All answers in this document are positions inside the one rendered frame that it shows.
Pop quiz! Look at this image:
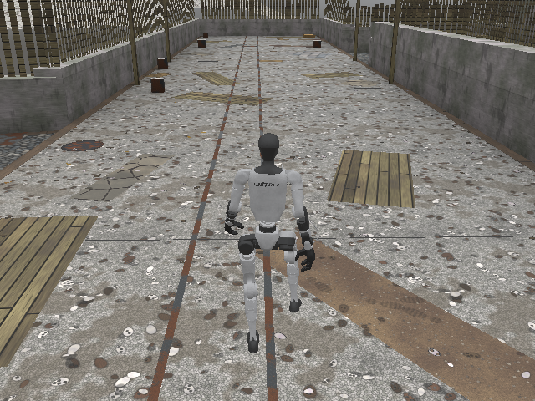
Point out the right robot forearm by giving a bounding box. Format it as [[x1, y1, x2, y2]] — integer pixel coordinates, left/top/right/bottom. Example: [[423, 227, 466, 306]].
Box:
[[297, 206, 313, 250]]

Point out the robot right upper arm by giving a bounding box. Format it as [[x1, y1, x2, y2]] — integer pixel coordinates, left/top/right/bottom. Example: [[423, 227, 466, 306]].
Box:
[[286, 170, 305, 218]]

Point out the humanoid robot torso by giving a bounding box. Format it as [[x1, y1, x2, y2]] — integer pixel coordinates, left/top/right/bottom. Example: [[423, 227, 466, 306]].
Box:
[[248, 166, 288, 251]]

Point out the left robot foot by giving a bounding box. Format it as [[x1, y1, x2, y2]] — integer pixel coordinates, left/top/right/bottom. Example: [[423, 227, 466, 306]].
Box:
[[247, 330, 259, 353]]

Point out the robot left upper arm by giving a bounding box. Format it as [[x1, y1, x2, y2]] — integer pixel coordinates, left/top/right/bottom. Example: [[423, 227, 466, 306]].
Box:
[[229, 169, 251, 213]]

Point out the left robot forearm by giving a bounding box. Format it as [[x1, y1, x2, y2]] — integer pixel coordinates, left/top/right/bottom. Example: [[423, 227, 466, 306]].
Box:
[[225, 200, 238, 226]]

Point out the left robot hand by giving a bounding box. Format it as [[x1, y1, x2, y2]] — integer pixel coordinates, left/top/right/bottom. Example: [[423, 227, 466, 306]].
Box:
[[224, 221, 244, 235]]

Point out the right robot hand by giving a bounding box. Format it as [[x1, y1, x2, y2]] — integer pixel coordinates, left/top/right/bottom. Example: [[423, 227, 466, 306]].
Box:
[[295, 248, 315, 272]]

